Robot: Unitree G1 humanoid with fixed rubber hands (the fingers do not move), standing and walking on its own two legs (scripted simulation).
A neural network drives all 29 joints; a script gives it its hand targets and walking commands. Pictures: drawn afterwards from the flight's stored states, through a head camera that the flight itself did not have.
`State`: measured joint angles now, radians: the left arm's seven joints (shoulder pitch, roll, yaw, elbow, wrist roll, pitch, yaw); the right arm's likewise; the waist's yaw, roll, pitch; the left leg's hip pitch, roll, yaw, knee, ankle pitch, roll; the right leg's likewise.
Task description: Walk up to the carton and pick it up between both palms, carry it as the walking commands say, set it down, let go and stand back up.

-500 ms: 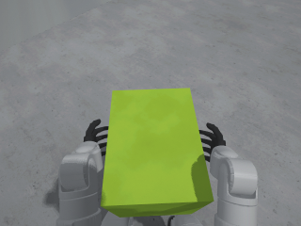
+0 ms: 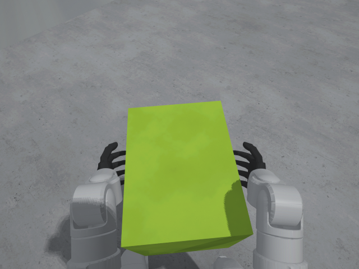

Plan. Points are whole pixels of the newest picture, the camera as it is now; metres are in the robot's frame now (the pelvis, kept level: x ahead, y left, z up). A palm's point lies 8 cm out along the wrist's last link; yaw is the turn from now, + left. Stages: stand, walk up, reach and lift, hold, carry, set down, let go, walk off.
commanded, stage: carry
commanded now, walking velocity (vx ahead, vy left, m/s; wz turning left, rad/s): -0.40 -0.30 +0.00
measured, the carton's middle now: (181, 182) +0.31 +0.01 -0.02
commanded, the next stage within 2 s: none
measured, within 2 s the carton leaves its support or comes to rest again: neither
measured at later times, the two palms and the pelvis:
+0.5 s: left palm out of the picture +0.11 +0.01 +0.08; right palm out of the picture +0.12 -0.28 +0.09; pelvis -0.17 -0.16 +0.01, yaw +1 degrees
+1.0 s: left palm out of the picture -0.06 -0.15 +0.07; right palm out of the picture -0.04 -0.44 +0.08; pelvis -0.34 -0.33 +0.01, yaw +4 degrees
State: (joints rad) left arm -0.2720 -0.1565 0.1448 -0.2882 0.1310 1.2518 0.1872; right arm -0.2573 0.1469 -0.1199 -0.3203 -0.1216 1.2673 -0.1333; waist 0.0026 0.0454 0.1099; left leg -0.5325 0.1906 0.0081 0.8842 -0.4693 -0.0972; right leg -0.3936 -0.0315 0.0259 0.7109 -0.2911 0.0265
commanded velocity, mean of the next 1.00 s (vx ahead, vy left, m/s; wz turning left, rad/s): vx -0.40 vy -0.30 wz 0.00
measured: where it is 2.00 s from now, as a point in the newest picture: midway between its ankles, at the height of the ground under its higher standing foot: outside the picture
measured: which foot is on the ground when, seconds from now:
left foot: up 0.00-0.24, down 0.26-0.56, up 0.58-0.88, down 0.90-1.00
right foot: down 0.00-0.26, up 0.28-0.54, down 0.56-0.90, up 0.92-1.00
